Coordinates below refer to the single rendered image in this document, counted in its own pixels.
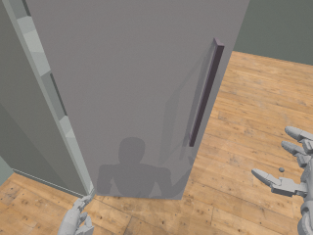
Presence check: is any fridge door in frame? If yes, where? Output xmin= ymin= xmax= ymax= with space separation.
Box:
xmin=25 ymin=0 xmax=250 ymax=201

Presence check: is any handle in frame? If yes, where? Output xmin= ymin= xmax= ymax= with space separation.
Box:
xmin=189 ymin=37 xmax=225 ymax=147

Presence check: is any robot right forearm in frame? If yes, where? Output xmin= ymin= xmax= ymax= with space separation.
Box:
xmin=297 ymin=200 xmax=313 ymax=235

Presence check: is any left robot hand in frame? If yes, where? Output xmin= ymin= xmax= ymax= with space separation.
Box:
xmin=57 ymin=195 xmax=95 ymax=235

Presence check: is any right robot hand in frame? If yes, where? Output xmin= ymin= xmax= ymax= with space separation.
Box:
xmin=251 ymin=126 xmax=313 ymax=203

